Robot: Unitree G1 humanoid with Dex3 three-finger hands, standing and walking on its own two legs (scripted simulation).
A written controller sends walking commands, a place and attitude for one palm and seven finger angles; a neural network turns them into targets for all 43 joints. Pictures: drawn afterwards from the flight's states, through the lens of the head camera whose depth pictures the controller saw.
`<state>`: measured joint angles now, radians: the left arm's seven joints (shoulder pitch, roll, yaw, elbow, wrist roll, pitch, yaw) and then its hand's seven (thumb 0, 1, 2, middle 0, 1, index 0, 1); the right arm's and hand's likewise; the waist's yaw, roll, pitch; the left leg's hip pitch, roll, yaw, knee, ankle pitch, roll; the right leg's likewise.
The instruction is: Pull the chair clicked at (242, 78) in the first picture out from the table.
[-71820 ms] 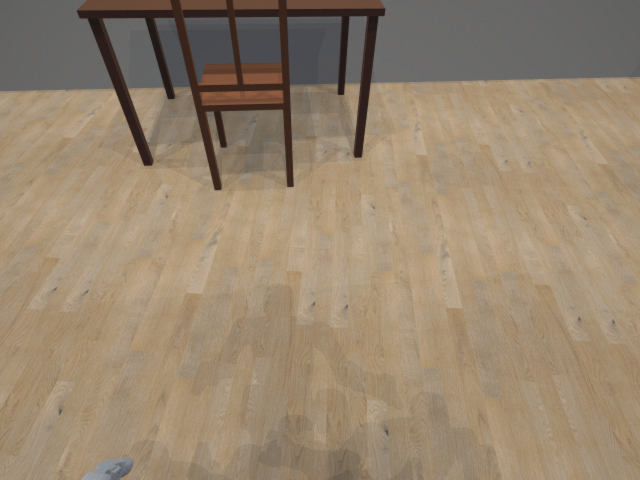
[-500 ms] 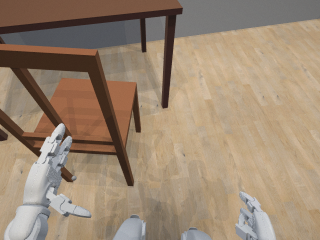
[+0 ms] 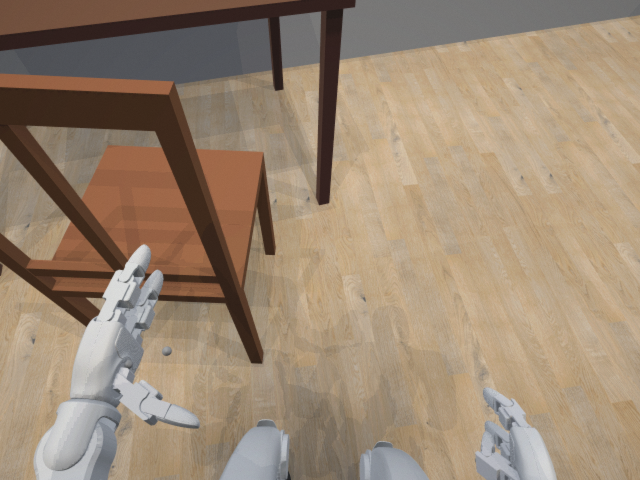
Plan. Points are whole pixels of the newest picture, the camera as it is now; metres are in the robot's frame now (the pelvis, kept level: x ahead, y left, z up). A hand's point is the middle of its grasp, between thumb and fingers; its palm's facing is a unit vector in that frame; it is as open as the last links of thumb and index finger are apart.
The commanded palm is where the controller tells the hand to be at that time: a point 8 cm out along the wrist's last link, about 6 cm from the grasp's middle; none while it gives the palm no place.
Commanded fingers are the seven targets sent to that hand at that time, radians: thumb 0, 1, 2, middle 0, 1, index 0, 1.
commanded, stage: aim the fingers beside a spindle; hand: left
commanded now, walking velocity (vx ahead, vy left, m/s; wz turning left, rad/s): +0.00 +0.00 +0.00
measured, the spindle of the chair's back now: (76, 211) +0.45 +0.37 +0.02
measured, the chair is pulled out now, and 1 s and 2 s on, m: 0.24 0.24 0.24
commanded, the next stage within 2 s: push the fingers through the gap in 1.42 s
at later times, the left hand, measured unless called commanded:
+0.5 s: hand (192, 333) +0.28 +0.17 +0.02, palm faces -0.01 -1.00 -0.04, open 16.9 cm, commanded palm +0.27 +0.23 +0.02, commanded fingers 0.00 -0.50 0.30 -0.06 -0.08 -0.06 -0.08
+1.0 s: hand (199, 324) +0.30 +0.17 +0.00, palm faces -0.02 -1.00 -0.04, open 16.9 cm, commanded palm +0.29 +0.23 +0.01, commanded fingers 0.00 -0.50 0.30 -0.06 -0.08 -0.06 -0.08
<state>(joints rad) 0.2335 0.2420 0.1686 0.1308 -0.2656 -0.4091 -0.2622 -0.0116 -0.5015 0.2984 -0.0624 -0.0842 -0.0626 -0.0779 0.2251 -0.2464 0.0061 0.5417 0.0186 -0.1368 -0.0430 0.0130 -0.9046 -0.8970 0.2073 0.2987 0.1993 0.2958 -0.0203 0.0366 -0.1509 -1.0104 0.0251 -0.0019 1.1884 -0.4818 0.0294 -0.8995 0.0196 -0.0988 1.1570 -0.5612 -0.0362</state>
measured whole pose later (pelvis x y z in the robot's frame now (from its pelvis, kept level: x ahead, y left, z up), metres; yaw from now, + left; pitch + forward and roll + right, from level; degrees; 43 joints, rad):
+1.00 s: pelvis +0.00 +0.00 -0.02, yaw -1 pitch +21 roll -3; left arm 0.06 0.23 0.14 0.22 -0.21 -0.43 -0.17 -0.01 -0.50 0.30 -0.06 -0.08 -0.06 -0.08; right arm 0.20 -0.25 0.01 0.54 0.01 -0.05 -0.02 0.01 -0.91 -0.90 0.21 0.30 0.20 0.30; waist -0.03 0.03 -0.17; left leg -1.16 0.03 0.00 1.30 -0.52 0.03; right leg -1.05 0.02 -0.10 1.28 -0.60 -0.04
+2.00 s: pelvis -0.01 +0.00 -0.02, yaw -1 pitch +21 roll -3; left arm -0.08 0.25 0.17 0.35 -0.20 -0.41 -0.15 -0.01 -0.50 0.30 -0.06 -0.08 -0.06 -0.08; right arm 0.22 -0.25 0.01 0.56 0.01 -0.03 -0.02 0.01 -0.91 -0.90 0.21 0.30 0.20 0.30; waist -0.04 0.03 -0.17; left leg -1.15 0.04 0.00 1.29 -0.51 0.03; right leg -1.05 0.03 -0.09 1.26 -0.59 -0.04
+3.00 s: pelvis +0.00 +0.00 -0.02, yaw -2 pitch +24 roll -2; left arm -0.42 0.30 0.27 0.72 -0.17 -0.46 -0.16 -0.01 -0.50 0.30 -0.06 -0.08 -0.06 -0.08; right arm 0.27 -0.25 0.01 0.60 0.01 0.04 0.00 0.01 -0.91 -0.90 0.21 0.30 0.20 0.30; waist -0.09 0.03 -0.16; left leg -1.18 0.04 0.02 1.27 -0.51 0.03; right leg -1.09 0.03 -0.07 1.25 -0.58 -0.04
